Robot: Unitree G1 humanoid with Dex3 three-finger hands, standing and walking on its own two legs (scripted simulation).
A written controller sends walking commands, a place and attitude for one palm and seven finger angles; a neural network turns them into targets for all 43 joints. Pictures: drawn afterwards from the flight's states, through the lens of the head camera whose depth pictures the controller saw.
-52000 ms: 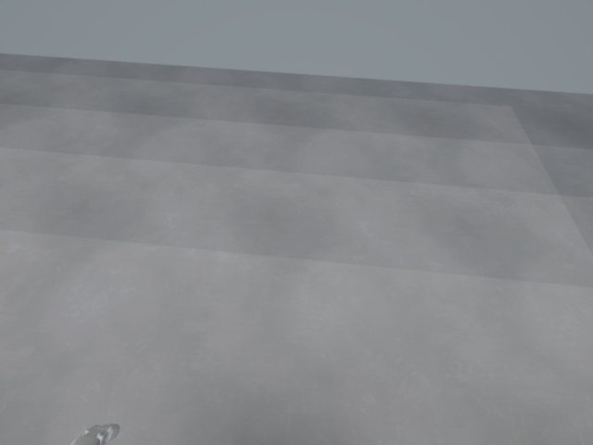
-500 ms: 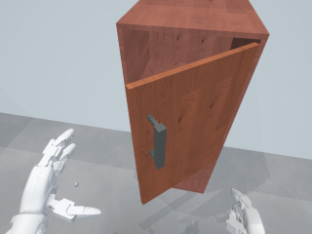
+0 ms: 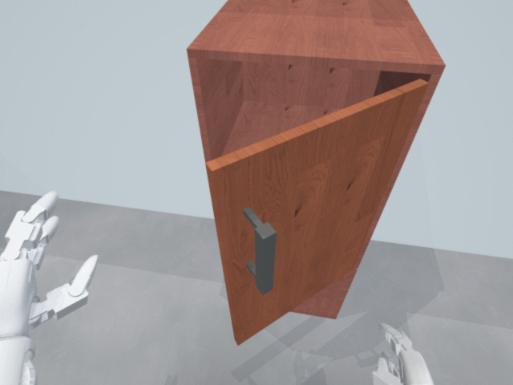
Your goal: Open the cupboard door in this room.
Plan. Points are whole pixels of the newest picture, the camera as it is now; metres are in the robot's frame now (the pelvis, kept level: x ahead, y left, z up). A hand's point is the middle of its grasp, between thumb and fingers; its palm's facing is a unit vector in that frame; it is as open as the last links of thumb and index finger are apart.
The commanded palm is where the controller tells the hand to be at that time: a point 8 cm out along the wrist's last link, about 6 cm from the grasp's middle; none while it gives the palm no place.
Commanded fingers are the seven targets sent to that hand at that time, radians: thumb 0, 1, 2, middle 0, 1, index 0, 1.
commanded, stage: draw the hand back to the body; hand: left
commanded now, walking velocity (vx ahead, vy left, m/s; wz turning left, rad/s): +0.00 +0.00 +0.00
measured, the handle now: (257, 252) +0.30 +0.04 +0.07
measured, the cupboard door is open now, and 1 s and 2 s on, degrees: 42 42 42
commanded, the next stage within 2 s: step back with the hand held close in 0.44 s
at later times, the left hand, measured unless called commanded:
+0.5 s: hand (81, 277) +0.19 +0.24 +0.15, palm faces +0.43 -0.81 -0.40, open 7.4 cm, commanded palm +0.14 +0.28 +0.17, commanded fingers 0.00 0.90 0.90 -0.20 -0.30 -0.20 -0.30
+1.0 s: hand (67, 294) +0.17 +0.24 +0.15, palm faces +0.29 -0.81 -0.51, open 7.4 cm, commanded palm +0.11 +0.29 +0.17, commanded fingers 0.00 0.90 0.90 -0.20 -0.30 -0.20 -0.30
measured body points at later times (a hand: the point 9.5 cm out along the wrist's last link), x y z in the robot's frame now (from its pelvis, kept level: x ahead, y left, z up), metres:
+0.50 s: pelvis +0.00 -0.02 +0.00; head -0.01 -0.04 +0.45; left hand +0.16 +0.28 +0.17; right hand +0.19 -0.25 -0.08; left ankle +0.01 +0.08 -0.74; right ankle -0.04 -0.13 -0.74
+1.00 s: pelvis -0.05 +0.00 +0.00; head -0.03 +0.00 +0.45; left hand +0.15 +0.28 +0.18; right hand +0.12 -0.26 -0.08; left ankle +0.01 +0.08 -0.74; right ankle -0.04 -0.13 -0.74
